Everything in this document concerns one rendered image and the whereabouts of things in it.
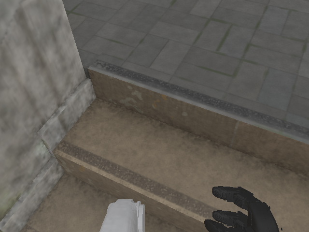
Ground stairs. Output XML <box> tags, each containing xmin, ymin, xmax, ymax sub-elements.
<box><xmin>20</xmin><ymin>69</ymin><xmax>309</xmax><ymax>232</ymax></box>

